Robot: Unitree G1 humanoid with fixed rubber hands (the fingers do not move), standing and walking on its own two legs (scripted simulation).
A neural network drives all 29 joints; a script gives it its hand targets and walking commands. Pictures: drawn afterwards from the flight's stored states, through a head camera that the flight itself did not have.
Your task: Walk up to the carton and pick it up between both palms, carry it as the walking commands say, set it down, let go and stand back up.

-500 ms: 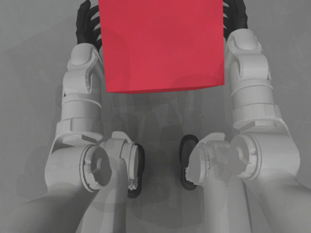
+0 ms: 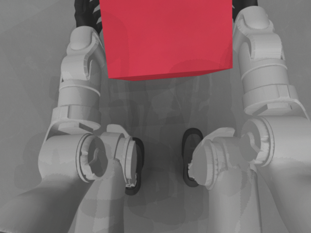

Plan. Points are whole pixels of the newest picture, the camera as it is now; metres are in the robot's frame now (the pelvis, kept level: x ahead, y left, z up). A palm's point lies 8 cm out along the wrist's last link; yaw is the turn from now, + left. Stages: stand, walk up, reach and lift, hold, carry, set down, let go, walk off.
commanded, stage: set down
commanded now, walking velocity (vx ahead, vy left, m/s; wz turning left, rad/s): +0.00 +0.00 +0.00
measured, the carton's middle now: (164, 29) +0.54 -0.01 -0.22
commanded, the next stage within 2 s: none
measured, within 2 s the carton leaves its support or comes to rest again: rests again in 0.36 s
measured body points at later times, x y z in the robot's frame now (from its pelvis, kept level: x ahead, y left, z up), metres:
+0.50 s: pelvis +0.00 +0.00 -0.02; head +0.35 -0.04 +0.26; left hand +0.54 +0.14 -0.16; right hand +0.56 -0.17 -0.17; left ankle +0.09 +0.11 -0.35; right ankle +0.12 -0.11 -0.35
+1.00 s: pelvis +0.00 +0.00 -0.02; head +0.35 -0.03 +0.25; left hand +0.55 +0.15 -0.17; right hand +0.56 -0.16 -0.17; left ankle +0.09 +0.11 -0.35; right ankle +0.12 -0.11 -0.35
